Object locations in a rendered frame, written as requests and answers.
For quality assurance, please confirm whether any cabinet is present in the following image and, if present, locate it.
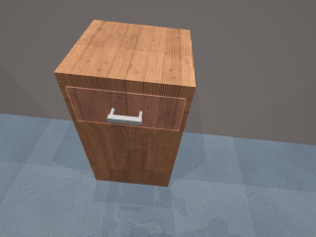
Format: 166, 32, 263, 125
53, 20, 196, 187

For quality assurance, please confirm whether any drawer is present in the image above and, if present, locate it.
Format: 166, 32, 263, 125
66, 86, 186, 130

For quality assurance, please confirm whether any handle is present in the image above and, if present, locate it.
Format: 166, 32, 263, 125
107, 108, 142, 125

